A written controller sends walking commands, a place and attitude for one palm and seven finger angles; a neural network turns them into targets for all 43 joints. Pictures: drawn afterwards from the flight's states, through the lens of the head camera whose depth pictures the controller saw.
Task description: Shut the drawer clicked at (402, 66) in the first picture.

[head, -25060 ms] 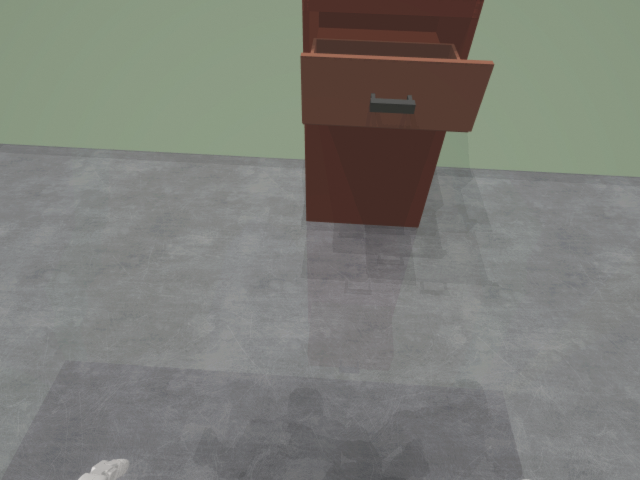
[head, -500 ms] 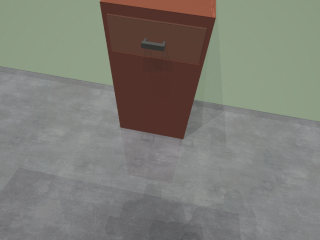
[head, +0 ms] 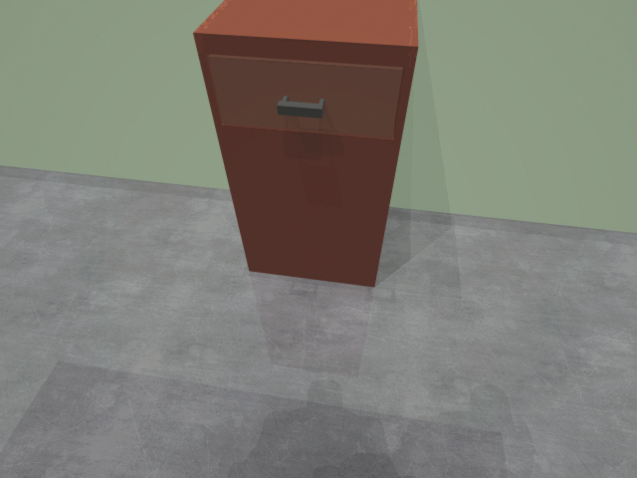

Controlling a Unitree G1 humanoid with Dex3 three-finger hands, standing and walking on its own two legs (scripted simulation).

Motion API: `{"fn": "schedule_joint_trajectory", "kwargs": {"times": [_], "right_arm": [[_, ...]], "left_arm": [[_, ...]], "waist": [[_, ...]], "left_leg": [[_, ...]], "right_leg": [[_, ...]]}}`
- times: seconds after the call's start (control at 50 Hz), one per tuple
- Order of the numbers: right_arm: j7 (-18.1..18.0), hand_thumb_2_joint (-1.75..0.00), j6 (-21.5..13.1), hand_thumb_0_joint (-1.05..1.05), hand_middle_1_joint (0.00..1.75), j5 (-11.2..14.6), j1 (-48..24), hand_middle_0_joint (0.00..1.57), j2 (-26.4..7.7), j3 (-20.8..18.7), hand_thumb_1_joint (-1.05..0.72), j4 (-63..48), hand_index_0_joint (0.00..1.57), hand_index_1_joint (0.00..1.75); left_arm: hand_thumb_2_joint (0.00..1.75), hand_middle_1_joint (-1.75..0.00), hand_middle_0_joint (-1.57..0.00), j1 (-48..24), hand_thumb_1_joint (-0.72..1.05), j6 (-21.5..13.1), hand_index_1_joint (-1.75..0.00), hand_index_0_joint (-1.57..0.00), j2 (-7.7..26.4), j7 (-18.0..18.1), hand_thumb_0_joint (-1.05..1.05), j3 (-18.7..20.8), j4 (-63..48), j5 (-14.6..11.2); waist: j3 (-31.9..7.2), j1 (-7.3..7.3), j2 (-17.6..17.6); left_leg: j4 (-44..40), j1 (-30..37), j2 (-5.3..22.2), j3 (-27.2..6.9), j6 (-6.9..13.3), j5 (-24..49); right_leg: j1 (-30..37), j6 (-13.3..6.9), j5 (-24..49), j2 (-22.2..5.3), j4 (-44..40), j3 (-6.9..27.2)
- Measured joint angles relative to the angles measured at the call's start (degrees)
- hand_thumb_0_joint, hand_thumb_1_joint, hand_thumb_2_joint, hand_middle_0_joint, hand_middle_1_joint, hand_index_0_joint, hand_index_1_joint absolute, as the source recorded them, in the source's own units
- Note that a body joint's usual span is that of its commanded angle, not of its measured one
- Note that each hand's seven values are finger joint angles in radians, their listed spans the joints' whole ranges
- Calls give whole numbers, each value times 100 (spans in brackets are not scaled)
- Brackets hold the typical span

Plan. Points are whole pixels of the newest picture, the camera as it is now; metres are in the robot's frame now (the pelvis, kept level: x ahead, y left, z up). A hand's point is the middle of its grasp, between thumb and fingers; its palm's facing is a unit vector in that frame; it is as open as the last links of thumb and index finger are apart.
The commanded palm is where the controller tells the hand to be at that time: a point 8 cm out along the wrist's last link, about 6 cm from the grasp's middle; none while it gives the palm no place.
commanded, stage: let the arm hang, fingers relaxed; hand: left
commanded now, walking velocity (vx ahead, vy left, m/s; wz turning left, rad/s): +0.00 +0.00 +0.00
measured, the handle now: (302, 105) +0.92 +0.09 -0.01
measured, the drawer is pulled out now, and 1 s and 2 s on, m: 0.00 0.00 0.00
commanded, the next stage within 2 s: look to check the result in 0.24 s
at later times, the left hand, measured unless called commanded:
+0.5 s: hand out of the picture +0.03 +0.19 -0.17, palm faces +0.00 -0.97 -0.23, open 7.3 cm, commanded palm none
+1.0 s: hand out of the picture +0.07 +0.19 -0.17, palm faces -0.01 -0.97 -0.25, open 7.3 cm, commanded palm none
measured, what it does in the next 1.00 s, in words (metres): stands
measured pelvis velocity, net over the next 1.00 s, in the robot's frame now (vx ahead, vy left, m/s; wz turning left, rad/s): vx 0.02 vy -0.01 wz -0.01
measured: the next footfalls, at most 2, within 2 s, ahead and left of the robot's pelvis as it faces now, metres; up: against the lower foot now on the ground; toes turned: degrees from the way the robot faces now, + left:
none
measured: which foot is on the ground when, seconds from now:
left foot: down 0.00-1.00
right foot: down 0.00-1.00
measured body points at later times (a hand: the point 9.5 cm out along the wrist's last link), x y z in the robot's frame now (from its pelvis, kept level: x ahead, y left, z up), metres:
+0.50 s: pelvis +0.02 +0.00 +0.00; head +0.03 -0.01 +0.45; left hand +0.03 +0.24 -0.15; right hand +0.02 -0.24 -0.16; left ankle +0.01 +0.10 -0.74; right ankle +0.02 -0.11 -0.74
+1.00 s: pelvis +0.02 -0.01 +0.00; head +0.04 -0.01 +0.45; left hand +0.07 +0.24 -0.15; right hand +0.05 -0.26 -0.15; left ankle +0.01 +0.10 -0.74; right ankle +0.02 -0.11 -0.74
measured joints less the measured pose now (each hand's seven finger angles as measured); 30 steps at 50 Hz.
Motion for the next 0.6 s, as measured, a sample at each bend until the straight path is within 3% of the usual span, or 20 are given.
{"fn": "schedule_joint_trajectory", "kwargs": {"times": [0.16, 0.6], "right_arm": [[-24, -90, -42, 0, 30, -2, -96, 20, 44, -10, -90, 36, 20, 30], [-48, -90, -32, 0, 30, 12, -231, 20, -128, -57, -90, 134, 20, 30]], "left_arm": [[90, -31, -21, -123, 91, -28, -31, -21, -122, 11, 0, 3, 12, 8], [90, -30, -20, -36, 91, -53, -30, -20, 37, 15, 0, 50, 153, 1]], "waist": [[-9, -26, -42], [85, -7, -36]], "left_leg": [[-69, 71, 0, 29, -5, -12], [-191, 233, 58, 9, -65, -62]], "right_leg": [[40, 3, -24, 3, -25, 32], [214, -43, -60, 66, -176, 17]]}}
